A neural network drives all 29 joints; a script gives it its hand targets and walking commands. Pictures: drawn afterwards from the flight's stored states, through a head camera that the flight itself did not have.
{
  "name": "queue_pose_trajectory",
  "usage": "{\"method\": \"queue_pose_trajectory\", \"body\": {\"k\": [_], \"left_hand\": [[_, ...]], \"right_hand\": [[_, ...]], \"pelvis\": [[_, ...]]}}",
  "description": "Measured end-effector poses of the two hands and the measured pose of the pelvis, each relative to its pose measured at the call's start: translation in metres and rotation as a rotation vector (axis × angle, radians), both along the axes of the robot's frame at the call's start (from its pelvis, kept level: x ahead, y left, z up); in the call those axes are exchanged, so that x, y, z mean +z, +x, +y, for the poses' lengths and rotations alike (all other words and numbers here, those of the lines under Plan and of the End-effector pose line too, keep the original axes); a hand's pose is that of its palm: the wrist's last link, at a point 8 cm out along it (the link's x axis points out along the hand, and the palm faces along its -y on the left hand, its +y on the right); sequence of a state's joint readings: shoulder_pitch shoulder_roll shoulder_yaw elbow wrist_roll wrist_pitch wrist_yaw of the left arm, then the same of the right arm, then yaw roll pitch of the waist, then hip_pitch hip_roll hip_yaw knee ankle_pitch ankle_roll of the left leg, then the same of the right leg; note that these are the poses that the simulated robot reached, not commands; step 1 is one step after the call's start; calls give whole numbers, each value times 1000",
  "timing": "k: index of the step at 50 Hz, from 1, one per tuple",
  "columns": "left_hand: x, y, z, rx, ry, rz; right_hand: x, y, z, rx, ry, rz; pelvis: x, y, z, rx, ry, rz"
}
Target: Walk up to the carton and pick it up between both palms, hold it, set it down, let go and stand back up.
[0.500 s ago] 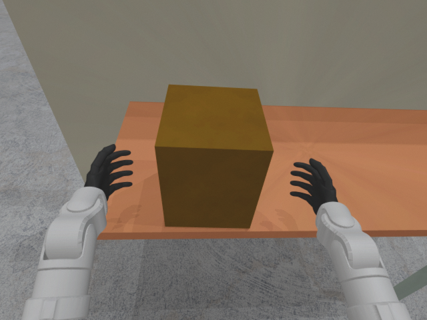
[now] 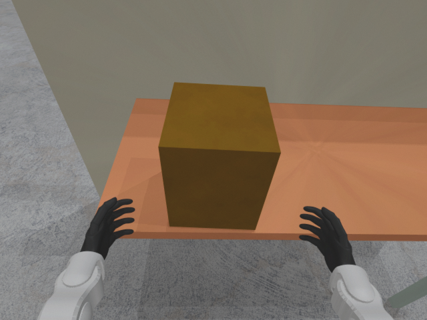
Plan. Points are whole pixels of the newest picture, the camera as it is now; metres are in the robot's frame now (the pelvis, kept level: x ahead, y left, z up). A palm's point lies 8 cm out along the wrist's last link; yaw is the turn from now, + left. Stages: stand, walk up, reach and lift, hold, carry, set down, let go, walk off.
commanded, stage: set down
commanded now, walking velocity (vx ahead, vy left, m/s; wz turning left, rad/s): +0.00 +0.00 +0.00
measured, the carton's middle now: (216, 158) +0.46 +0.01 +0.07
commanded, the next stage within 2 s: let go in 0.12 s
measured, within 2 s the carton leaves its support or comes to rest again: neither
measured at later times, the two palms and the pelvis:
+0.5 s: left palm (96, 291) +0.21 +0.23 -0.06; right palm (322, 305) +0.20 -0.21 -0.05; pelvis +0.03 +0.01 +0.00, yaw +1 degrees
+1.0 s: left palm out of the picture +0.16 +0.23 -0.09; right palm out of the picture +0.18 -0.22 -0.09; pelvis +0.02 +0.00 -0.01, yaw +3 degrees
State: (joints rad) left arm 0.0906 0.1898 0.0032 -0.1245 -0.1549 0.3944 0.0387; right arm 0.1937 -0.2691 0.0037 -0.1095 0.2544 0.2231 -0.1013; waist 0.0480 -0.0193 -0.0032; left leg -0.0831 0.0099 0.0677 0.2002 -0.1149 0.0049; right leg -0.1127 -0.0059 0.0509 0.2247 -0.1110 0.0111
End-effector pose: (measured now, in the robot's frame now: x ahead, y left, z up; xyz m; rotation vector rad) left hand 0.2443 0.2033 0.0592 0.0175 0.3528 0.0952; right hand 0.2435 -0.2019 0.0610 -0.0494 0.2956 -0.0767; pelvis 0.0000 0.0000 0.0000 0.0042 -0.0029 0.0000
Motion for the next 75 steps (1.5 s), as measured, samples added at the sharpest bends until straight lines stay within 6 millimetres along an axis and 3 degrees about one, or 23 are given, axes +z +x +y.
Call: {"method": "queue_pose_trajectory", "body": {"k": [11, 16, 20, 25, 29, 38, 47, 53, 57, 63, 69, 75], "left_hand": [[-19, -5, 4, 11, 12, 10], [-36, -5, 5, 4, 16, 68], [-67, -11, 10, 0, 34, 202], [-116, -38, 22, 5, 75, 413], [-136, -58, 28, 8, 104, 471], [-143, -56, 31, -9, 127, 457], [-145, -75, 35, 42, 120, 480], [-147, -92, 29, 37, 136, 490], [-160, -125, 34, 15, 176, 514], [-184, -171, 46, 19, 172, 657], [-196, -185, 49, 12, 146, 717], [-199, -196, 51, 24, 141, 746]], "right_hand": [[-20, -11, -1, 17, -10, 41], [-35, -12, -1, 13, -25, 84], [-66, -19, -3, -3, -52, 196], [-116, -46, -4, -8, -92, 389], [-136, -63, -6, 14, -112, 434], [-151, -61, -21, 15, -145, 411], [-155, -66, -15, 42, -147, 429], [-155, -69, -25, 54, -176, 445], [-173, -96, -43, 51, -216, 611], [-188, -161, -63, -30, -222, 821], [-191, -211, -59, -84, -208, 944], [-198, -227, -41, -95, -165, 970]], "pelvis": [[-1, 11, 3, 6, 1, 31], [-1, 20, 5, 14, -2, 40], [-2, 25, 6, 20, -3, 44], [-4, 31, 8, 23, -3, 63], [-6, 34, 9, 26, -3, 89], [-11, 33, 6, 35, -4, 81], [-12, 22, -3, 47, 3, 48], [-11, 13, -6, 53, 1, 39], [-15, 13, -6, 41, -15, 42], [-18, 11, -2, 28, -25, 48], [-18, 8, 5, 23, -21, 44], [-17, 7, 11, 17, -15, 30]]}}
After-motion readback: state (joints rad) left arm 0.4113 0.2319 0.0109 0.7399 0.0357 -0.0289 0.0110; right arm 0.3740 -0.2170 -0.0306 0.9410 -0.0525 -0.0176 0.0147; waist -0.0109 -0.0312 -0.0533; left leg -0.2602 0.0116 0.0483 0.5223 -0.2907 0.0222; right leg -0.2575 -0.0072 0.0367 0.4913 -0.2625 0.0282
